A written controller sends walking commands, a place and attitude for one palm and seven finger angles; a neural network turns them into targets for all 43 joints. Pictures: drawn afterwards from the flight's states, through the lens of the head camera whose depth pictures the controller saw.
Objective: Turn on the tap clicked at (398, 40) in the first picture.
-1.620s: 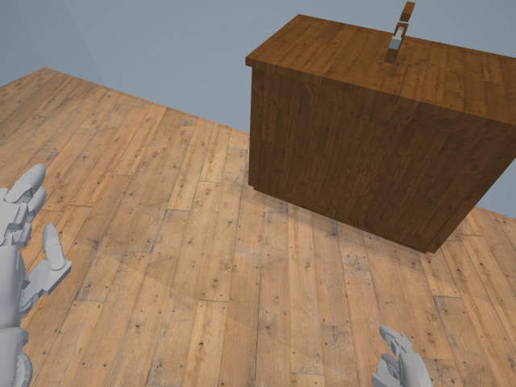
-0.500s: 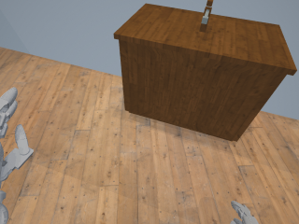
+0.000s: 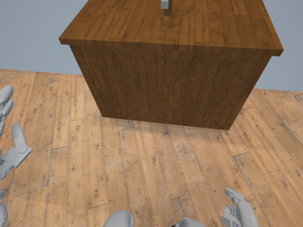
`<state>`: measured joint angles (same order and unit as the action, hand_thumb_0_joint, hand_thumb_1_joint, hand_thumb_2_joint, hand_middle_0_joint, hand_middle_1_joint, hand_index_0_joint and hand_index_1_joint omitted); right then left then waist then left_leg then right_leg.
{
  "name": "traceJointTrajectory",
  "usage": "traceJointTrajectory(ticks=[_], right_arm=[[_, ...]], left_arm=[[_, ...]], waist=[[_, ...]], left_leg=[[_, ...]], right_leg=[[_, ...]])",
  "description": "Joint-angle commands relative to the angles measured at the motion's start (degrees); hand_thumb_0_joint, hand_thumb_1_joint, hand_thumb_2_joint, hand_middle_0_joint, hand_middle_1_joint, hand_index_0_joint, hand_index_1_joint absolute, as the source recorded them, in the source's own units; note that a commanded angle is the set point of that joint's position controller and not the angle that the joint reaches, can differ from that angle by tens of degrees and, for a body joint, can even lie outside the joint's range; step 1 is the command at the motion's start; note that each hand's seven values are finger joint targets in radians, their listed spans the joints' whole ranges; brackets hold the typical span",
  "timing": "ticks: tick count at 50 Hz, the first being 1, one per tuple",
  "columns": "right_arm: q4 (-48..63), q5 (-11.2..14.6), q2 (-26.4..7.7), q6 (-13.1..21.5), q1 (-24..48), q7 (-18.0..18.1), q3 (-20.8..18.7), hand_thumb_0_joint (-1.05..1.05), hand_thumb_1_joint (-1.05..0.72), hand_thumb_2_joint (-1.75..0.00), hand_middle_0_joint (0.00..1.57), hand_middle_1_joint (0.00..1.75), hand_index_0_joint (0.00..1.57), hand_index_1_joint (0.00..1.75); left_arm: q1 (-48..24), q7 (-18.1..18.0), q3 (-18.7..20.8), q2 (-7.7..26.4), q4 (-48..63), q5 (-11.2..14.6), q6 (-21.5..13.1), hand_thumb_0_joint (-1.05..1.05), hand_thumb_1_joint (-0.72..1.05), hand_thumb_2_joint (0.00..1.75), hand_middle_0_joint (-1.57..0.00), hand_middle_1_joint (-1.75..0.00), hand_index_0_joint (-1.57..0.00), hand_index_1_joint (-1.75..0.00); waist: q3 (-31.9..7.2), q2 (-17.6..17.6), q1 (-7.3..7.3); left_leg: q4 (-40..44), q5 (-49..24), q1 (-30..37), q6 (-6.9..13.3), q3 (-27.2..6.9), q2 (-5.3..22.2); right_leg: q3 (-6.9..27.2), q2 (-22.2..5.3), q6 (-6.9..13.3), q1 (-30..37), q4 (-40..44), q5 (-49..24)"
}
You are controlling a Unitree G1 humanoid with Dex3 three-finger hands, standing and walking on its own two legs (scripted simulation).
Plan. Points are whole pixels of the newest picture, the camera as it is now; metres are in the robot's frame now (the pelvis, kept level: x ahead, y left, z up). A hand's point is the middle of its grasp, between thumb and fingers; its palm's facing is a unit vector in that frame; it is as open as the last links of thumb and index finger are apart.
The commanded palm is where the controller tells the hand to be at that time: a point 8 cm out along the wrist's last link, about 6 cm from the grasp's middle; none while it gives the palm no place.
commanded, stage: turn to face it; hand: left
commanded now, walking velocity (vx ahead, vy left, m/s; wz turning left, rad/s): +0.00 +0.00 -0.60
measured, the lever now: (164, 3) +0.87 -0.02 +0.14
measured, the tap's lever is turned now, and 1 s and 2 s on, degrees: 0 0 0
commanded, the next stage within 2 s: take the last steps up to it in 0.66 s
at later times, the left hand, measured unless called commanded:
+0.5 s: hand (63, 91) +0.36 +0.20 +0.19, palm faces +0.14 -0.92 -0.37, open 7.4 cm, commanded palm +0.31 +0.25 +0.20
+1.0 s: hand (110, 106) +0.31 +0.09 +0.20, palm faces -0.01 -0.86 -0.51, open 7.4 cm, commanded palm +0.28 +0.16 +0.20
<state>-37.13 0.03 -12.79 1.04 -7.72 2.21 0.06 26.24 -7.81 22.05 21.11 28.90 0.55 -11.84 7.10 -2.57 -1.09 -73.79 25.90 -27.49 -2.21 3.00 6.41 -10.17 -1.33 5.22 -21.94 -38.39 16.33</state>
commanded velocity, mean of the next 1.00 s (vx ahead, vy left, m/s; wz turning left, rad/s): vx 0.08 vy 0.01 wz -0.34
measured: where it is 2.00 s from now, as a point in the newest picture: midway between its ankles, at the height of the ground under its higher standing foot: outside the picture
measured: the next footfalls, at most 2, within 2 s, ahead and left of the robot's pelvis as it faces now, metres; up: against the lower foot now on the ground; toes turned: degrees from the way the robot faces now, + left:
left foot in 0.32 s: +0.17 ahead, +0.13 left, +0.00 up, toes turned -1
right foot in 0.72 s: +0.05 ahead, -0.12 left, +0.00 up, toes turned -29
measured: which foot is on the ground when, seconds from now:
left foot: up 0.00-0.30, down 0.32-0.74, up 0.76-1.00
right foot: down 0.00-0.34, up 0.36-0.70, down 0.72-1.00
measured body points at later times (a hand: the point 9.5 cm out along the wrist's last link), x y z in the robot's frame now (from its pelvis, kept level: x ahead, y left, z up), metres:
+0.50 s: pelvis +0.07 +0.03 +0.02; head +0.10 +0.04 +0.46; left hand +0.34 +0.25 +0.21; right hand +0.20 -0.22 -0.06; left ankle +0.13 +0.13 -0.72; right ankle +0.03 -0.09 -0.66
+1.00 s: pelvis +0.02 -0.03 +0.02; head +0.03 -0.05 +0.47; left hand +0.30 +0.14 +0.23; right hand +0.04 -0.33 -0.08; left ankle +0.08 +0.10 -0.67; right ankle +0.01 -0.10 -0.72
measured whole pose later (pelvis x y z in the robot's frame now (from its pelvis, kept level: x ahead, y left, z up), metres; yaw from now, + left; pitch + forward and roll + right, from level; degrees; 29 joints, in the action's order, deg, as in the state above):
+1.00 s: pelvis +0.02 -0.03 +0.02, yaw -24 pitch +1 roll +1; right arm -35.2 0.5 -15.2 1.1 -12.1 3.7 -2.1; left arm 31.1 -8.9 22.1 23.8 30.2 1.4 -12.3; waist 1.2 -0.8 -2.8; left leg -50.6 22.7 -24.9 -1.8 4.9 4.5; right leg -5.6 0.7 4.6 -16.6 -28.5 13.1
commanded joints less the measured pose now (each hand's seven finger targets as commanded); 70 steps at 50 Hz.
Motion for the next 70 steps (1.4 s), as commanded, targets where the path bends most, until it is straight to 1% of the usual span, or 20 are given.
traceJointTrajectory(ticks=[1, 11, 15, 16, 18, 20, 24, 33, 35, 36, 37, 38, 44, 50, 55, 57, 58, 59, 64, 70], right_arm=[[9.6, -0.5, -3.6, 2.2, 2.7, -0.1, -2.0, 0.00, -0.90, -0.90, 0.20, 0.30, 0.20, 0.30], [12.7, 0.0, -4.1, 2.0, 0.6, 0.7, -2.6, 0.00, -0.90, -0.90, 0.20, 0.30, 0.20, 0.30], [14.1, 0.8, -4.9, 1.0, -0.4, 1.2, -3.0, 0.00, -0.90, -0.90, 0.20, 0.30, 0.20, 0.30], [14.6, 0.8, -5.9, 0.9, -0.5, 1.3, -3.3, 0.00, -0.90, -0.90, 0.20, 0.30, 0.20, 0.30], [15.6, 0.1, -5.2, 1.2, -1.0, 0.6, -3.1, 0.00, -0.90, -0.90, 0.20, 0.30, 0.20, 0.30], [14.7, -1.4, -4.2, 2.2, 1.0, -0.1, -1.9, 0.00, -0.90, -0.90, 0.20, 0.30, 0.20, 0.30], [14.7, -0.2, -6.0, 3.4, -0.2, -1.8, -3.1, 0.00, -0.90, -0.90, 0.20, 0.30, 0.20, 0.30], [13.4, 0.6, -6.0, 6.5, -2.9, -1.4, -3.6, 0.00, -0.90, -0.90, 0.20, 0.30, 0.20, 0.30], [13.4, 1.2, -5.5, 6.4, -3.2, -1.5, -3.5, 0.00, -0.90, -0.90, 0.20, 0.30, 0.20, 0.30], [14.0, 1.3, -4.1, 6.2, -2.9, -1.2, -3.2, 0.00, -0.90, -0.90, 0.20, 0.30, 0.20, 0.30], [14.8, 0.9, -2.7, 6.1, -0.4, -0.7, -2.0, 0.00, -0.90, -0.90, 0.20, 0.30, 0.20, 0.30], [13.6, 1.1, -3.4, 6.0, -0.2, -0.4, -2.3, 0.00, -0.90, -0.90, 0.20, 0.30, 0.20, 0.30], [10.6, 0.5, -4.2, 2.9, 1.4, 0.6, -2.1, 0.00, -0.90, -0.90, 0.20, 0.30, 0.20, 0.30], [11.3, 0.3, -5.3, 3.4, 1.0, 2.0, -2.9, 0.00, -0.90, -0.90, 0.20, 0.30, 0.20, 0.30], [11.4, -0.1, -5.7, 3.8, -1.0, 2.9, -2.7, 0.00, -0.90, -0.90, 0.20, 0.30, 0.20, 0.30], [11.9, -0.3, -7.2, 4.3, -1.0, 3.1, -2.5, 0.00, -0.90, -0.90, 0.20, 0.30, 0.20, 0.30], [11.8, -0.1, -6.1, 4.7, -0.6, 2.9, -2.0, 0.00, -0.90, -0.90, 0.20, 0.30, 0.20, 0.30], [10.6, -0.5, -4.7, 5.2, 1.1, 3.1, -1.3, 0.00, -0.90, -0.90, 0.20, 0.30, 0.20, 0.30], [10.0, -0.1, -5.8, 6.6, -0.6, 2.1, -2.6, 0.00, -0.90, -0.90, 0.20, 0.30, 0.20, 0.30], [9.3, -0.1, -5.0, 6.6, 0.1, 2.3, -1.8, 0.00, -0.90, -0.90, 0.20, 0.30, 0.20, 0.30]], left_arm=[[3.3, -1.9, 10.3, 12.5, 17.7, 0.9, -6.3, 0.00, 0.90, 0.90, -0.20, -0.30, -0.20, -0.30], [0.6, -2.4, 7.6, 10.7, 10.5, 1.7, -4.4, 0.00, 0.90, 0.90, -0.20, -0.30, -0.20, -0.30], [-3.6, -2.4, 5.4, 10.2, 12.1, 1.2, -3.7, 0.00, 0.90, 0.90, -0.20, -0.30, -0.20, -0.30], [-5.0, -2.2, 5.0, 10.2, 13.4, 1.2, -3.8, 0.00, 0.90, 0.90, -0.20, -0.30, -0.20, -0.30], [-3.8, -1.5, 4.9, 10.6, 13.1, 0.9, -4.6, 0.00, 0.90, 0.90, -0.20, -0.30, -0.20, -0.30], [-6.7, -0.9, 4.7, 11.3, 15.8, 0.4, -5.5, 0.00, 0.90, 0.90, -0.20, -0.30, -0.20, -0.30], [-8.1, -0.8, 3.5, 9.6, 19.6, 0.7, -3.8, 0.00, 0.90, 0.90, -0.20, -0.30, -0.20, -0.30], [1.3, -1.0, 7.2, 9.7, 13.0, 2.3, -3.4, 0.00, 0.90, 0.90, -0.20, -0.30, -0.20, -0.30], [0.9, -1.0, 6.9, 10.4, 14.1, 1.7, -3.3, 0.00, 0.90, 0.90, -0.20, -0.30, -0.20, -0.30], [0.9, -1.5, 8.0, 12.6, 14.0, 1.1, -3.4, 0.00, 0.90, 0.90, -0.20, -0.30, -0.20, -0.30], [1.2, -2.1, 10.3, 14.9, 13.2, 1.1, -3.3, 0.00, 0.90, 0.90, -0.20, -0.30, -0.20, -0.30], [1.8, -2.2, 9.5, 12.9, 11.8, 1.5, -2.3, 0.00, 0.90, 0.90, -0.20, -0.30, -0.20, -0.30], [4.9, -2.9, 10.3, 12.4, 12.7, 1.4, -3.5, 0.00, 0.90, 0.90, -0.20, -0.30, -0.20, -0.30], [3.1, -3.1, 7.2, 10.5, 9.2, 1.2, -3.5, 0.00, 0.90, 0.90, -0.20, -0.30, -0.20, -0.30], [-5.3, -2.8, 2.5, 8.5, 10.4, 0.8, -3.5, 0.00, 0.90, 0.90, -0.20, -0.30, -0.20, -0.30], [-9.1, -2.9, 1.3, 7.5, 12.2, 0.2, -4.5, 0.00, 0.90, 0.90, -0.20, -0.30, -0.20, -0.30], [-10.5, -3.2, 1.0, 8.0, 11.8, -0.6, -4.9, 0.00, 0.90, 0.90, -0.20, -0.30, -0.20, -0.30], [-13.0, -2.7, 2.5, 11.1, 10.5, -0.9, -5.2, 0.00, 0.90, 0.90, -0.20, -0.30, -0.20, -0.30], [-9.4, -1.9, 1.2, 7.8, 10.8, -1.1, -4.1, 0.00, 0.90, 0.90, -0.20, -0.30, -0.20, -0.30], [-8.0, -2.1, 2.0, 7.7, 5.4, -0.4, -2.6, 0.00, 0.90, 0.90, -0.20, -0.30, -0.20, -0.30]], waist=[[-17.0, 6.0, 0.63], [-15.9, 9.7, 2.40], [-16.0, 5.0, 1.15], [-16.5, 0.4, 1.12], [-16.5, -11.5, 2.76], [-13.1, -11.9, 2.69], [-11.5, -13.6, 2.08], [-15.3, -12.6, 1.05], [-17.3, -5.9, 0.64], [-18.4, 5.8, 0.37], [-18.1, 15.3, 1.44], [-20.0, 18.1, 2.01], [-17.9, 8.7, -0.11], [-13.6, 8.8, 1.73], [-10.7, 1.2, 0.24], [-7.2, -14.9, 0.14], [-5.2, -17.2, -0.04], [-3.5, -15.9, 0.26], [-4.5, -9.7, 1.06], [-8.1, -7.1, 1.19]], left_leg=[[3.0, -3.7, -9.6, -1.3, -2.9, 1.7], [32.8, -9.5, 2.6, -1.3, 3.1, -1.8], [48.1, -20.6, 17.3, 0.1, 2.6, 0.4], [50.3, -31.5, 23.3, 2.6, -3.0, 6.1], [50.7, -57.9, 31.2, 10.5, -14.1, 21.1], [52.8, -48.8, 23.8, 10.5, -11.7, 21.5], [52.2, -37.7, 18.3, 6.8, 3.4, 15.4], [45.6, -33.2, 20.6, 4.0, 6.2, 14.4], [37.4, -28.0, 16.9, 2.1, 7.8, 10.8], [28.3, -14.7, 8.9, 0.4, 9.3, 5.5], [19.5, 8.1, -3.2, -1.1, 6.6, -0.6], [12.7, 8.0, -5.1, -0.7, 1.0, -1.1], [13.8, -4.3, -6.1, -0.6, -1.2, -0.4], [31.8, -1.8, 1.5, 2.0, 2.2, -1.8], [49.3, -3.2, 18.1, 3.8, 2.7, -2.2], [60.2, 8.9, 24.2, 10.5, -19.0, 10.8], [64.7, 8.5, 22.1, 14.2, -26.7, 16.7], [66.7, 15.6, 15.5, 14.9, -27.6, 18.0], [62.2, 6.2, 11.5, 11.6, -8.4, 10.5], [52.7, 5.1, 8.0, 8.3, -2.3, 8.8]], right_leg=[[19.8, -16.5, 5.9, 16.8, 14.7, -34.2], [22.3, -12.5, 4.2, 13.7, 12.4, -35.4], [21.9, -8.8, -0.5, 8.0, 6.1, -30.7], [19.8, -4.6, -3.1, 2.2, 0.9, -22.0], [12.4, 1.4, -7.0, -11.0, -18.0, 17.3], [12.1, -0.5, -7.2, -9.6, -25.2, 16.1], [6.5, -1.2, -7.6, -4.2, -16.1, 6.5], [1.1, 1.7, -7.7, 5.8, 7.1, 1.5], [4.2, -1.3, -6.4, 13.4, 14.9, -13.6], [14.9, -9.0, -2.9, 19.2, 14.5, -36.3], [24.8, -16.4, 1.5, 24.0, 12.3, -60.2], [23.6, -17.5, 2.5, 24.0, 11.3, -61.3], [17.1, -13.8, 3.9, 20.4, 15.4, -31.5], [22.8, -14.7, 5.8, 13.4, 23.3, 2.9], [20.1, -9.6, 1.7, 2.5, 18.8, 18.2], [11.2, 0.7, -2.9, -10.6, 0.1, 16.3], [6.8, 2.7, -4.0, -13.7, -13.4, 14.4], [9.9, 0.5, -4.1, -13.4, -21.6, 12.4], [5.3, -1.1, -5.5, -6.4, -16.1, 5.9], [-0.4, 1.5, -6.5, 11.2, 7.7, 4.9]])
